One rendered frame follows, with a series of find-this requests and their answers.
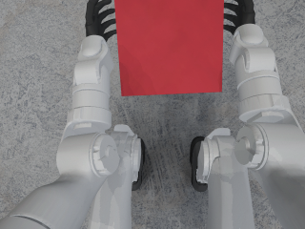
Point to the robot left forearm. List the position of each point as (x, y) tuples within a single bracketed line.
[(91, 89)]

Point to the right robot shin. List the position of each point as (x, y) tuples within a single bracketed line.
[(217, 131)]

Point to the carton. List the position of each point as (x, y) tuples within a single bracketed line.
[(169, 46)]

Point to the right robot thigh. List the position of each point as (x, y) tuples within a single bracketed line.
[(229, 193)]

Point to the robot right forearm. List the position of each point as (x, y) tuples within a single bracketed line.
[(257, 79)]

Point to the robot right upper arm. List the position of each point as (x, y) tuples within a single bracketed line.
[(275, 155)]

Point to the right robot hand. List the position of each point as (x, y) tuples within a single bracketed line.
[(244, 11)]

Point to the left robot hand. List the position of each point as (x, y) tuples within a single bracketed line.
[(94, 19)]

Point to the robot left upper arm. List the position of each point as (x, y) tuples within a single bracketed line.
[(84, 162)]

